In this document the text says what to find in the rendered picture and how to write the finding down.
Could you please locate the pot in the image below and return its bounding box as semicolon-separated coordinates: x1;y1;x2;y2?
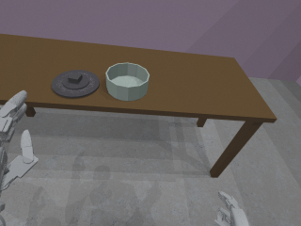
105;62;150;102

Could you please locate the right robot hand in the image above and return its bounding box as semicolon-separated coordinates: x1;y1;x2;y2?
214;191;250;226

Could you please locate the lid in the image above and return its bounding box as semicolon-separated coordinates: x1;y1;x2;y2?
51;70;100;98

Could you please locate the table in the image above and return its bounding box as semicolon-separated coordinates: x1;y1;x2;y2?
0;33;277;178

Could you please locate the left robot hand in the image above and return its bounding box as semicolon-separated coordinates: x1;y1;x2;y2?
0;90;39;197

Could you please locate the knob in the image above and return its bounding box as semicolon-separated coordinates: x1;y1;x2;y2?
68;73;83;83

